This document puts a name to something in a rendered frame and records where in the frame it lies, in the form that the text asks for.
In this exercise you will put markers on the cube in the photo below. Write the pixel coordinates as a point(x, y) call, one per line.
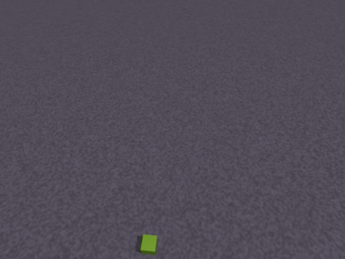
point(149, 244)

